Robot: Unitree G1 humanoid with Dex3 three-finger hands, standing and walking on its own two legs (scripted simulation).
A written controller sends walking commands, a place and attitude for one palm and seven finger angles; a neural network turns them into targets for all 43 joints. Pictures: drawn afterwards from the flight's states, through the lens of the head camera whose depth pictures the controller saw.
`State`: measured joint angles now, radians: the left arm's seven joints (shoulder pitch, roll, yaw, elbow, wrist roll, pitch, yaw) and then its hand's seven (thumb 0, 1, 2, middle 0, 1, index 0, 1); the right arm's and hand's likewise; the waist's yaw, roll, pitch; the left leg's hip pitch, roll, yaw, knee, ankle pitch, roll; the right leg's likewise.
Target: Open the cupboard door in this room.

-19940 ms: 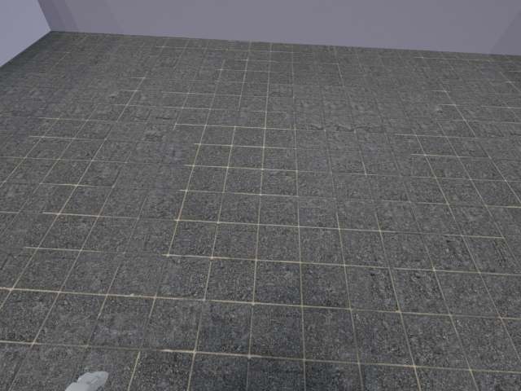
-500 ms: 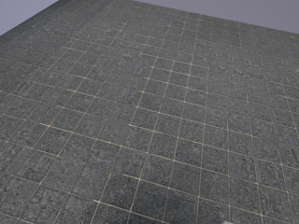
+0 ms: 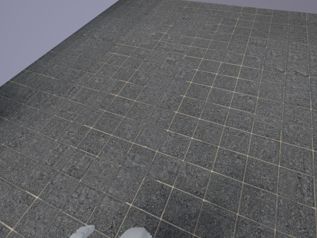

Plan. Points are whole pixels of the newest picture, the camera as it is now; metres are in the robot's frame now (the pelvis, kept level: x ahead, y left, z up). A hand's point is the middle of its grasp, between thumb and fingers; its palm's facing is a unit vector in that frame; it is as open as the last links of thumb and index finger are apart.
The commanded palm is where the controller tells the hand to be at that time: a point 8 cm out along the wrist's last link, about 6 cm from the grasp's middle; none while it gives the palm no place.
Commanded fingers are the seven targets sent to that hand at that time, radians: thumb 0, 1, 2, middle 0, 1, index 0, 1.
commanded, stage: turn or walk to find it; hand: left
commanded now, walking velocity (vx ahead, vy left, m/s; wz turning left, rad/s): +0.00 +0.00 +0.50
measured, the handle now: out of the picture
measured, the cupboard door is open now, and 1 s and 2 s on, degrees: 0 0 0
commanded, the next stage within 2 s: none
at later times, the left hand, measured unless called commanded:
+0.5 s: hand out of the picture -0.03 +0.26 -0.18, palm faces +0.31 -0.92 -0.25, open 7.4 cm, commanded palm none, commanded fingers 0.00 0.90 0.90 -0.20 -0.30 -0.20 -0.30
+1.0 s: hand out of the picture -0.01 +0.20 -0.14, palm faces +0.48 -0.83 -0.28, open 7.4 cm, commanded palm none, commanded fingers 0.00 0.90 0.90 -0.20 -0.30 -0.20 -0.30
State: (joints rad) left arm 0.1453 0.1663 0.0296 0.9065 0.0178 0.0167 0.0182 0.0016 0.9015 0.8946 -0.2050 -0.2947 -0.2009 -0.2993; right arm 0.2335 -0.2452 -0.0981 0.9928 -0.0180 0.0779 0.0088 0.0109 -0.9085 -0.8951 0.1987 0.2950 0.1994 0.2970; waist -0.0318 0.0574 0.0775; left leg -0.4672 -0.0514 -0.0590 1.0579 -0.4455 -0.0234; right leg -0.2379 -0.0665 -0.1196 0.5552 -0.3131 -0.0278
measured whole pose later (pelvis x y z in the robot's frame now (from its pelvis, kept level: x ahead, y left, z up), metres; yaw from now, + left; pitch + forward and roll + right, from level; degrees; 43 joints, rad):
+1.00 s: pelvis +0.00 -0.01 +0.00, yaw +30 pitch -1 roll +2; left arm 0.19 0.16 0.02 0.90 0.02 0.02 0.02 0.00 0.90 0.89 -0.21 -0.29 -0.20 -0.30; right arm 0.22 -0.27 -0.10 0.98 -0.02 0.08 0.02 0.01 -0.91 -0.90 0.20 0.29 0.20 0.30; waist -0.03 0.05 0.08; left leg -0.49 -0.01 -0.04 1.20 -0.38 -0.05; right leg -0.22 -0.09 -0.16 0.53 -0.29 -0.02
